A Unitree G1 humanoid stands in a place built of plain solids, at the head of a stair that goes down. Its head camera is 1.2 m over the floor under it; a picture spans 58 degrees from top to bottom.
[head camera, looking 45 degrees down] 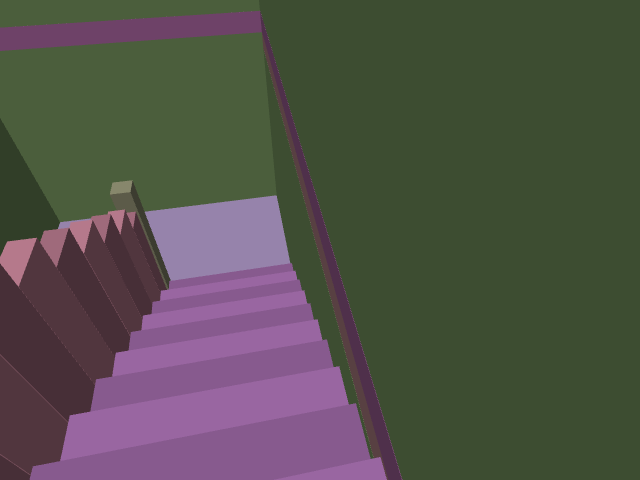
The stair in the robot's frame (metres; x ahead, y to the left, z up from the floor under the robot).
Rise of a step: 0.18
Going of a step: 0.25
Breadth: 1.11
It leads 11 degrees to the left of straight ahead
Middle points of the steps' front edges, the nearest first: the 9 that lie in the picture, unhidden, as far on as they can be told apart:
0.60 0.41 -0.35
0.84 0.46 -0.53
1.09 0.51 -0.70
1.33 0.56 -0.88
1.58 0.61 -1.06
1.82 0.66 -1.23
2.07 0.70 -1.41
2.31 0.75 -1.59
2.56 0.80 -1.76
